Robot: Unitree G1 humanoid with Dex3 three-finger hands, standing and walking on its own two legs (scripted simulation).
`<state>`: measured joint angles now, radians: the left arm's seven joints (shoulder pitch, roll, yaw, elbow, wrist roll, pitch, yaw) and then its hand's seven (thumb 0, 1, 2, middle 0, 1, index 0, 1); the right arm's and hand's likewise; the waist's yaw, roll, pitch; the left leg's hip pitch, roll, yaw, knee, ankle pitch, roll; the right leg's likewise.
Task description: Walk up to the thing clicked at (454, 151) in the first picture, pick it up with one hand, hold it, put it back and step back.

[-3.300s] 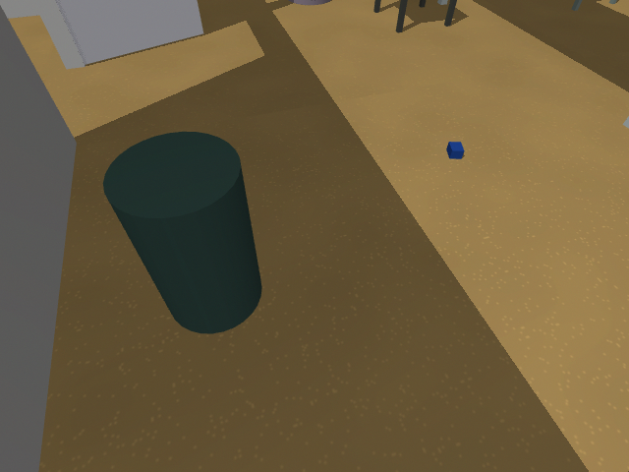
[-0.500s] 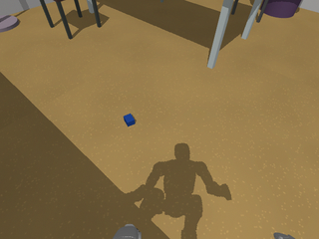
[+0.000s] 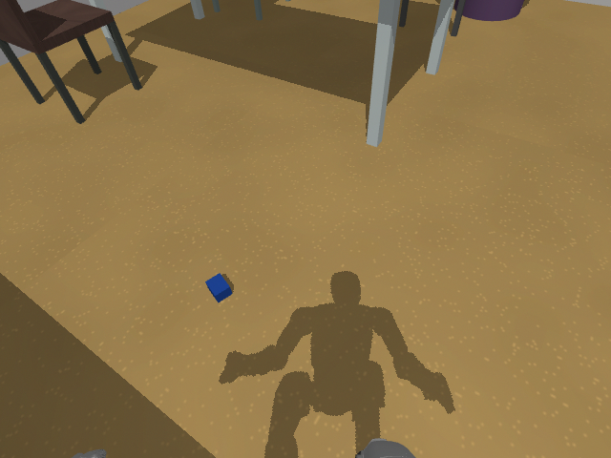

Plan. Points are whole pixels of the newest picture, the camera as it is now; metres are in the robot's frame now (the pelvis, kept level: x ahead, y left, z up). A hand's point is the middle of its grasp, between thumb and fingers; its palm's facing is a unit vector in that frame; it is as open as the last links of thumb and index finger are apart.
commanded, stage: walk up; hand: left
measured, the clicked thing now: (218, 287) +0.81 +0.34 -0.73
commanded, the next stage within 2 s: none
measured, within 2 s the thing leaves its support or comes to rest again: neither
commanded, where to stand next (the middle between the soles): +0.48 +0.03 m, yaw +2 degrees
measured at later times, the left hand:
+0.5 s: hand (122, 433) +0.20 +0.29 -0.14, palm faces +0.05 -0.93 -0.36, open 7.4 cm
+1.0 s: hand (147, 310) +0.39 +0.29 -0.12, palm faces -0.01 -0.90 -0.44, open 7.4 cm
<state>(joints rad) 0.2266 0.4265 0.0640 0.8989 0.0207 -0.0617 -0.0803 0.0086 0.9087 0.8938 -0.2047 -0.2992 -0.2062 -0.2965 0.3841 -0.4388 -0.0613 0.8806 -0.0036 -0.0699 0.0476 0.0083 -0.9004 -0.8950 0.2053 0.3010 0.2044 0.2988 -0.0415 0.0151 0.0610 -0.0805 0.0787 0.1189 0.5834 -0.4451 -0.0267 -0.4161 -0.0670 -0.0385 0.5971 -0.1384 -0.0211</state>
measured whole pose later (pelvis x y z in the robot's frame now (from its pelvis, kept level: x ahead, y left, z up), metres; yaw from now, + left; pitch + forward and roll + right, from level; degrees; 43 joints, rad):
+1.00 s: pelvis +0.34 +0.01 +0.00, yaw +3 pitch -3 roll +0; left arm 0.28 0.40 0.05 0.90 0.02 -0.08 -0.04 0.01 0.91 0.89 -0.21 -0.30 -0.21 -0.30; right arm 0.33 -0.43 -0.06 0.86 0.00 -0.04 0.03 0.01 -0.90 -0.90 0.20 0.30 0.20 0.30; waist -0.02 0.06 0.10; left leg -0.21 0.06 0.04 0.77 -0.44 0.03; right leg -0.36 -0.04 -0.05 0.62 -0.21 -0.01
